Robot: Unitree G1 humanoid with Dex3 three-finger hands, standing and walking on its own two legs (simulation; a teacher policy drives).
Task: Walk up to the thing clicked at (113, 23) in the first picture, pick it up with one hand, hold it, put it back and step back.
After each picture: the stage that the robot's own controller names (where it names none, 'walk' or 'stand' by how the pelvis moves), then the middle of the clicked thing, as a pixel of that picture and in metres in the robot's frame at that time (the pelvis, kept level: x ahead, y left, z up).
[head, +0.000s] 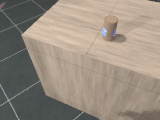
stand; (109, 28) +0.68 -0.14 -0.01
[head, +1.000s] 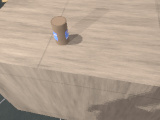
walk; (60, 31) +0.59 +0.13 +0.02
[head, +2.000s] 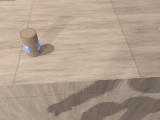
stand; (31, 43) +0.55 +0.24 +0.01
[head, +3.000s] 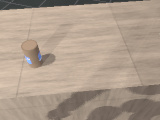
stand; (32, 54) +0.52 +0.23 -0.01
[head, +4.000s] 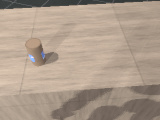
stand; (36, 52) +0.53 +0.22 -0.02
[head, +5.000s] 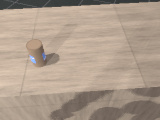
stand; (37, 53) +0.52 +0.21 -0.02
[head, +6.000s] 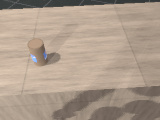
stand; (38, 52) +0.53 +0.21 -0.02
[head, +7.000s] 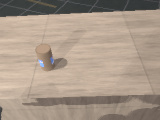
rise first; (45, 57) +0.52 +0.20 -0.01
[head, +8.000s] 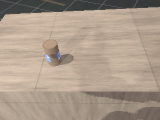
go down; (52, 53) +0.54 +0.18 -0.01
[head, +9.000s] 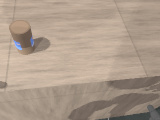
go down; (23, 38) +0.52 +0.18 +0.02
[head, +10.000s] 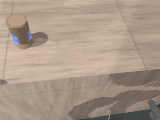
approach; (20, 32) +0.54 +0.18 +0.04
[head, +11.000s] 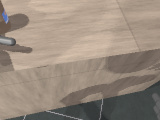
close; out of the picture +0.56 +0.20 +0.08
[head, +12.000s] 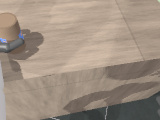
lift; (10, 34) +0.49 +0.18 +0.07
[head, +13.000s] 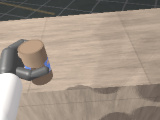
lift; (37, 63) +0.32 +0.14 +0.19
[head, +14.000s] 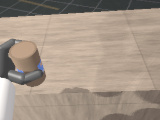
hold; (29, 64) +0.31 +0.16 +0.19
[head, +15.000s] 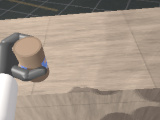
hold; (33, 61) +0.31 +0.14 +0.20
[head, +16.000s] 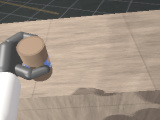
hold; (36, 60) +0.31 +0.13 +0.21
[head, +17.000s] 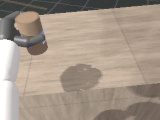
crouch; (32, 34) +0.42 +0.14 +0.21
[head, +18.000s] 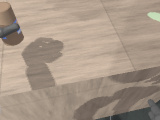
lower; (6, 25) +0.51 +0.17 +0.14
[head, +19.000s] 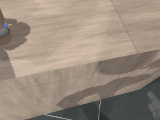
lower; out of the picture +0.52 +0.19 +0.08
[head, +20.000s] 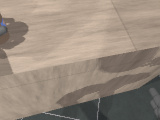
lower; out of the picture +0.52 +0.19 +0.08
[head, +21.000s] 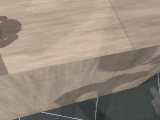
lower; out of the picture +0.53 +0.20 +0.08
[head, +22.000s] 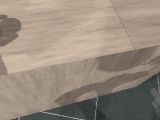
lower; out of the picture +0.53 +0.20 +0.08
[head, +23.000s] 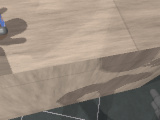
open; out of the picture +0.53 +0.19 +0.08
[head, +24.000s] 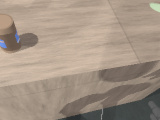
sink last; (6, 34) +0.51 +0.19 +0.06
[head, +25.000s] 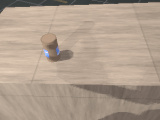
sink last; (51, 48) +0.54 +0.19 +0.03
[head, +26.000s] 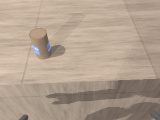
stand; (41, 44) +0.52 +0.18 +0.05
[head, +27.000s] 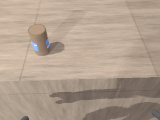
stand; (40, 40) +0.53 +0.19 +0.06
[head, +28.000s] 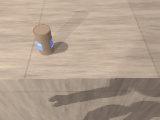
stand; (44, 40) +0.53 +0.17 +0.04
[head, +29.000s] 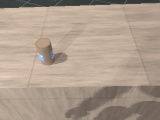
stand; (45, 52) +0.54 +0.18 -0.01
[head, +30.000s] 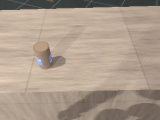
stand; (43, 55) +0.52 +0.19 -0.02
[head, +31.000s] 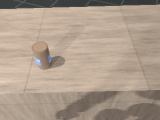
stand; (42, 56) +0.51 +0.19 -0.02
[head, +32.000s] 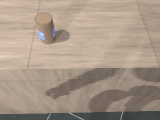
walk; (46, 29) +0.56 +0.15 +0.01
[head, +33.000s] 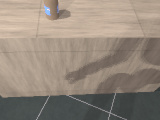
walk; (51, 6) +0.73 +0.15 +0.00
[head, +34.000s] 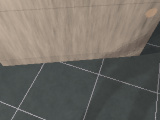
walk; out of the picture +1.02 +0.30 +0.02
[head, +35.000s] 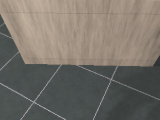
stand; out of the picture +1.14 +0.16 +0.01
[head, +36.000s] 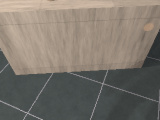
stand; out of the picture +1.13 +0.20 -0.01
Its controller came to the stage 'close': yes
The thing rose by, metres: 0.21
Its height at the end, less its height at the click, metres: +0.00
